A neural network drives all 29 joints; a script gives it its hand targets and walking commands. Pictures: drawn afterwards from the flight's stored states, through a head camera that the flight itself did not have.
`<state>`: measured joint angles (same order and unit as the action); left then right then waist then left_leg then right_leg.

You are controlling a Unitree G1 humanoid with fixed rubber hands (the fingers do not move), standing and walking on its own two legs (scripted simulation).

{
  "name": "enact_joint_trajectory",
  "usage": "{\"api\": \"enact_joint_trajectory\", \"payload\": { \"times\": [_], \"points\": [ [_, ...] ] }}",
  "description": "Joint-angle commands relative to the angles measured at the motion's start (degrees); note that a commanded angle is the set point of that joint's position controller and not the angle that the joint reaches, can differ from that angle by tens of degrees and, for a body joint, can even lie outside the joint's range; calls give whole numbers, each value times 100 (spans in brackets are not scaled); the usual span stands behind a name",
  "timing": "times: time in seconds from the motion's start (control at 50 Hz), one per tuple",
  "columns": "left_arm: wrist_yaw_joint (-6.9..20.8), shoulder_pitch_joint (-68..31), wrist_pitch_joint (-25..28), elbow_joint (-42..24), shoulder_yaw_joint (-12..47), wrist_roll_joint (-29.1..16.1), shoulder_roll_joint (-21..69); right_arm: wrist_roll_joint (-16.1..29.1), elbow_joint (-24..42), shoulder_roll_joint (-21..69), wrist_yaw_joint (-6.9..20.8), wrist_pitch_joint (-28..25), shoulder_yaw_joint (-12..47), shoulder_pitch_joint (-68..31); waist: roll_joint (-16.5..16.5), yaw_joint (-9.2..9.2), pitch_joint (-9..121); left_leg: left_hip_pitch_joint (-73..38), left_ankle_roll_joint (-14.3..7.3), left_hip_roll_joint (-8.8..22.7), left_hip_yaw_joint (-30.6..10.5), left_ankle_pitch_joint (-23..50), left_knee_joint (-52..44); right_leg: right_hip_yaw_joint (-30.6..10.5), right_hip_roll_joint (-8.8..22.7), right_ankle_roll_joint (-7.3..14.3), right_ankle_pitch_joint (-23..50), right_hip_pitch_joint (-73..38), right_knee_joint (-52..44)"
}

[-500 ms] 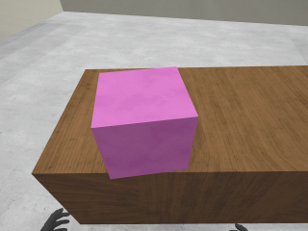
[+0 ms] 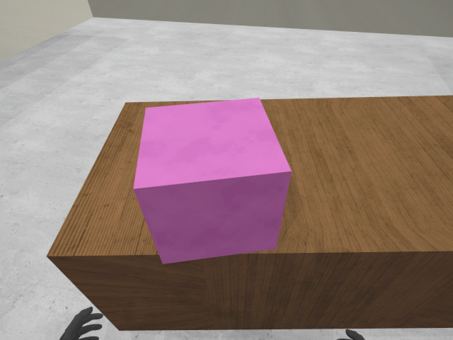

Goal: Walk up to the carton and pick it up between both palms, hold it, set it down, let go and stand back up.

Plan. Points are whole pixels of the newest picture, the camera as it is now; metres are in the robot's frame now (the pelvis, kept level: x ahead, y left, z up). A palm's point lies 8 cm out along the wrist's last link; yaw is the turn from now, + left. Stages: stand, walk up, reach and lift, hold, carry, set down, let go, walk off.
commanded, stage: stand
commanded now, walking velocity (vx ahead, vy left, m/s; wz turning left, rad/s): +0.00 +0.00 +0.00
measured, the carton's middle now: (211, 179) +0.49 +0.05 -0.01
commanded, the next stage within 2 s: none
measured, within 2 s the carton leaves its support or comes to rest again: neither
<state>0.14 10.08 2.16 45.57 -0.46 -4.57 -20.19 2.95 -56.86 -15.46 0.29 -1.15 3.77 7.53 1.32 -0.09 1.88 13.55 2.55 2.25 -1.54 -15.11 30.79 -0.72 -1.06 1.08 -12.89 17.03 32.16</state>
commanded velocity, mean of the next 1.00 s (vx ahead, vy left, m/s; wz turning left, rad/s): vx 0.00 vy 0.00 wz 0.00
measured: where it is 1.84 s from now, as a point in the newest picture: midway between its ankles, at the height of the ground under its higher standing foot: outside the picture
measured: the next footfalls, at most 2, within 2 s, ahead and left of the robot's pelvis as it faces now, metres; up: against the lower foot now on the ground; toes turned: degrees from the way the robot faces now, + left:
none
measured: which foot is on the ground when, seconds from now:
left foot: down 0.00-1.00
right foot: down 0.00-1.00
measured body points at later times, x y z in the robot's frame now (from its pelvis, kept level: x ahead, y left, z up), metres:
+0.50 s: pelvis +0.00 +0.00 +0.00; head -0.02 -0.01 +0.45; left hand +0.14 +0.29 -0.08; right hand +0.11 -0.25 -0.14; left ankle +0.02 +0.16 -0.73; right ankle +0.05 -0.10 -0.73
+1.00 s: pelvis +0.00 +0.00 +0.00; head -0.01 -0.01 +0.45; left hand +0.14 +0.29 -0.09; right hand +0.11 -0.25 -0.14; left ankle +0.02 +0.16 -0.73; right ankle +0.05 -0.10 -0.73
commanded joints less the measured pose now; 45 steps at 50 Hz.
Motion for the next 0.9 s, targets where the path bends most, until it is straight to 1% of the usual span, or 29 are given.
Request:
{"api": "enact_joint_trajectory", "payload": {
  "times": [0.0,0.02,0.04,0.06,0.1,0.12,0.16,0.2,0.24,0.28,0.3,0.36,0.4,0.42,0.44,0.5,0.52,0.56,0.58,0.6,0.64,0.68,0.74,0.78,0.8,0.82,0.84,0.86,0.88],
  "points": [
    [5,-306,163,210,-354,590,-1234,-488,221,-1647,-32,-115,-658,-301,70,3,-262,238,-489,365,-466,-71,-927,-863,818,131,-240,-327,-1275],
    [-27,-246,190,210,-369,644,-1312,-467,237,-1592,-17,-95,-691,-293,-75,39,-216,198,-489,383,-469,12,-889,-836,837,158,-190,-420,-1213],
    [-13,-226,171,273,-394,622,-1264,-488,278,-1655,-20,-117,-701,-143,187,105,-297,272,-455,335,-400,-39,-860,-862,867,159,-218,-370,-1217],
    [-14,-207,171,222,-382,599,-1280,-478,211,-1647,-13,-112,-678,-159,-64,38,-109,251,-474,362,-449,-123,-910,-854,873,164,-259,-564,-1200],
    [-12,-184,174,236,-361,613,-1217,-481,284,-1710,7,-129,-717,-378,59,25,-209,216,-449,350,-446,-3,-881,-803,809,153,-314,-439,-1213],
    [21,-146,167,261,-421,644,-1376,-485,233,-1709,-23,-119,-741,-251,-181,32,-176,190,-441,286,-381,-49,-808,-876,796,123,-503,-400,-1275],
    [-10,-260,151,241,-423,614,-1410,-467,195,-1716,11,-105,-714,-132,-30,109,-330,213,-482,313,-424,-116,-829,-940,868,150,-655,-209,-1299],
    [13,-190,129,241,-390,608,-1274,-498,253,-1724,1,-81,-730,-208,49,46,-411,238,-455,270,-366,-120,-824,-786,792,59,-884,-177,-1308],
    [10,-193,171,261,-421,641,-1304,-476,238,-1696,7,-95,-733,-3,-168,59,-348,366,-444,261,-358,-322,-787,-898,814,95,-1102,-226,-1360],
    [-3,-474,151,195,-456,681,-1421,-456,251,-1524,17,-61,-687,-234,-127,77,-385,292,-436,248,-319,-143,-845,-914,837,127,-1036,-220,-1364],
    [10,-242,153,209,-400,629,-1294,-468,244,-1653,6,-79,-736,-152,49,45,-202,313,-510,290,-410,-369,-787,-936,856,147,-933,-342,-1357],
    [1,-233,152,235,-396,630,-1339,-486,187,-1667,-1,-81,-706,-95,-78,90,-208,213,-446,246,-408,-220,-788,-994,839,130,-932,-341,-1405],
    [-15,-229,166,213,-460,621,-1366,-454,266,-1693,-11,-96,-759,-72,15,123,-282,178,-452,292,-434,-35,-788,-932,834,153,-605,-338,-1277],
    [-8,-265,190,245,-386,650,-1327,-451,257,-1597,8,-128,-703,-243,-93,123,-228,188,-473,307,-452,118,-741,-891,823,133,-264,-411,-1257],
    [5,-272,201,224,-381,636,-1200,-502,243,-1583,7,-120,-715,-190,-55,47,-57,171,-493,351,-472,71,-779,-824,857,98,-154,-561,-1273],
    [-17,-290,186,225,-395,631,-1298,-445,235,-1553,7,-49,-681,-139,-22,102,-100,304,-445,252,-364,-92,-718,-871,851,171,-414,-532,-1152],
    [4,-249,160,279,-377,631,-1231,-503,272,-1687,-7,-84,-721,-268,73,29,-175,205,-499,262,-391,-105,-723,-925,868,186,-410,-434,-1273],
    [-18,-329,142,209,-417,706,-1323,-447,288,-1575,-15,-80,-718,-95,-279,161,-121,136,-437,280,-366,-60,-705,-906,879,167,-718,-388,-1330],
    [-11,-288,125,210,-389,630,-1276,-481,249,-1610,-1,-78,-710,-260,-58,35,-269,220,-478,264,-374,-140,-724,-892,846,141,-747,-313,-1322],
    [1,-198,153,252,-412,623,-1255,-498,236,-1660,-13,-80,-713,-120,-208,47,-311,161,-482,246,-381,-154,-739,-939,824,134,-880,-170,-1413],
    [3,-266,169,193,-394,652,-1233,-502,270,-1678,-17,-81,-746,-87,20,121,-277,187,-475,246,-284,-242,-615,-978,864,135,-811,-220,-1422],
    [-26,-193,158,259,-442,659,-1412,-484,325,-1553,18,-62,-673,-298,-39,31,-264,182,-456,250,-328,-267,-791,-916,798,90,-1029,-231,-1462],
    [14,-265,105,191,-426,657,-1239,-490,196,-1703,-16,-78,-696,-147,-88,78,-185,148,-450,241,-303,-240,-707,-906,807,102,-1102,-192,-1443],
    [-15,-371,113,221,-434,663,-1345,-501,273,-1597,-9,-63,-701,-174,148,122,-316,393,-485,306,-444,-458,-838,-864,772,109,-940,-254,-1327],
    [-1,-400,117,196,-420,632,-1266,-490,259,-1745,-25,-71,-743,-180,-48,103,-409,445,-510,285,-451,-526,-836,-853,777,91,-943,-187,-1331],
    [-23,-281,141,188,-442,671,-1401,-476,239,-1594,6,-38,-699,-242,41,21,-549,552,-542,270,-473,-545,-866,-957,829,118,-1260,-178,-1403],
    [-35,-133,164,207,-400,653,-1322,-442,259,-1529,4,-32,-693,-127,-245,23,-450,374,-544,228,-395,-327,-713,-1069,893,146,-1293,-163,-1518],
    [-25,-206,171,176,-429,656,-1321,-475,258,-1524,26,-63,-670,-67,-58,96,-311,182,-477,206,-277,-177,-617,-1108,926,164,-1243,-76,-1544],
    [11,-389,169,166,-380,701,-1259,-453,226,-1584,-4,-77,-711,-4,-238,192,-159,93,-502,218,-308,-176,-570,-1095,935,196,-1151,-198,-1519]
  ]
}}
